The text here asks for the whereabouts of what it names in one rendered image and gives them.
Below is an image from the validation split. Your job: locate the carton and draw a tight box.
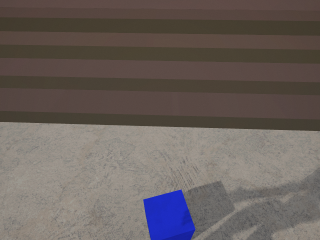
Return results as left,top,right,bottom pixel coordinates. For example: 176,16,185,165
143,189,196,240

